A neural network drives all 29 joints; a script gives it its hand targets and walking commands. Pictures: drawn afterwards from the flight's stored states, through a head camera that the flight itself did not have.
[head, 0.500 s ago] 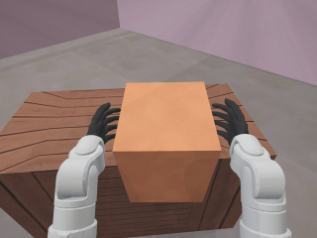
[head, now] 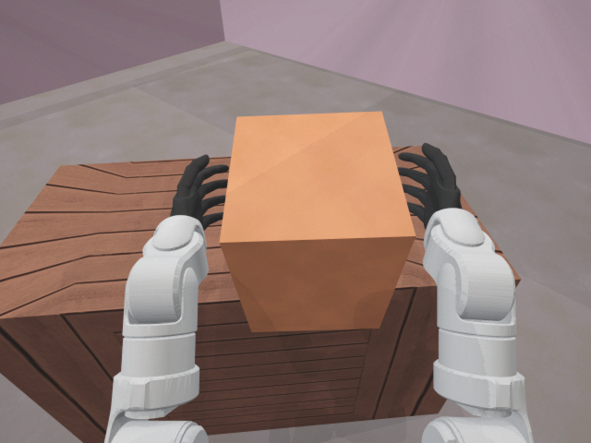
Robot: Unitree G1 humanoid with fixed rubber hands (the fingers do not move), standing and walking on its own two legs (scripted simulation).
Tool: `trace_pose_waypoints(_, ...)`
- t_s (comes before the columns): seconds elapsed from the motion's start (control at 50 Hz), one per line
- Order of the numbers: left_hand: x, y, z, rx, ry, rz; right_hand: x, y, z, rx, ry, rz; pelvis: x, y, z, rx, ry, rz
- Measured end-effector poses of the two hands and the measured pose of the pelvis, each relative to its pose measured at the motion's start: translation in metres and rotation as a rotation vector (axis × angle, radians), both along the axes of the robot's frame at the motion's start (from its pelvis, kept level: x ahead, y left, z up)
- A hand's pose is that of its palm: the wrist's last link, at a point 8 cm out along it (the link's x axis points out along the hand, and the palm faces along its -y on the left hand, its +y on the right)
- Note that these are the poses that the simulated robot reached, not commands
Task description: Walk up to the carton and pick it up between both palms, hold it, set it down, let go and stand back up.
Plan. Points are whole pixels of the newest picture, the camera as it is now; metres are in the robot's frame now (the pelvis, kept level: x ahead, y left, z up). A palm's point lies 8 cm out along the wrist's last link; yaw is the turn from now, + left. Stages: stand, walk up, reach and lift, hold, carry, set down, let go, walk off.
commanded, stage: hold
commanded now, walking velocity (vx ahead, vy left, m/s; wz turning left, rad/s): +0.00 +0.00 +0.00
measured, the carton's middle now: (312, 229) +0.40 -0.01 +0.12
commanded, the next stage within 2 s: none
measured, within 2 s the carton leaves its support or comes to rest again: neither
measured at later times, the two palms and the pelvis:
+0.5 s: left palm (189, 231) +0.33 +0.14 +0.19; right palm (438, 224) +0.33 -0.15 +0.20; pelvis +0.03 +0.00 +0.01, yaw +1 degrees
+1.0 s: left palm (176, 242) +0.31 +0.15 +0.19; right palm (432, 233) +0.31 -0.14 +0.20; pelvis +0.01 +0.00 +0.00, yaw +0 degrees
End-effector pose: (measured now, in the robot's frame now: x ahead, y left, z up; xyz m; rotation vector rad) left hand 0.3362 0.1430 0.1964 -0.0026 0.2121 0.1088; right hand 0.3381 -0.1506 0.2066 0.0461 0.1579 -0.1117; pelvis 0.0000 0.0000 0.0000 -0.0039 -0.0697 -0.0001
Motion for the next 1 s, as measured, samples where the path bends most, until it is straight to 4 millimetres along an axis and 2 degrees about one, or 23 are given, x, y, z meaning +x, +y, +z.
trace_pose_waypoints(0.1, 0.011, -0.005, -0.003, 0.011, -0.005, -0.006, 0.01, -0.004, 0.001, -0.014, -0.007, -0.006, 0.009, -0.006, 0.002, 0.002, 0.009, -0.001)
trace_pose_waypoints(0.18, 0.011, -0.004, -0.01, 0.013, 0.007, -0.001, 0.012, -0.003, -0.005, -0.009, 0.004, -0.005, 0.019, -0.009, 0.004, 0.003, 0.017, -0.001)
trace_pose_waypoints(0.4, -0.002, 0.001, -0.013, 0.011, -0.003, 0.011, -0.003, 0.002, -0.013, 0.007, -0.007, -0.014, 0.031, -0.007, 0.006, 0.003, 0.017, 0.019)
trace_pose_waypoints(0.6, -0.014, 0.0, -0.007, -0.007, -0.02, 0.01, -0.019, 0.002, -0.007, 0.019, -0.023, -0.029, 0.025, -0.002, 0.005, 0.003, -0.006, 0.013)
trace_pose_waypoints(0.84, -0.022, 0.006, -0.015, -0.01, 0.029, 0.024, -0.022, 0.008, -0.012, -0.002, 0.026, -0.004, 0.013, 0.001, 0.005, 0.002, -0.012, 0.005)
trace_pose_waypoints(1.0, -0.028, 0.011, -0.011, -0.005, 0.032, 0.033, -0.026, 0.013, -0.011, 0.001, 0.029, 0.005, 0.006, 0.003, 0.004, 0.002, -0.015, 0.008)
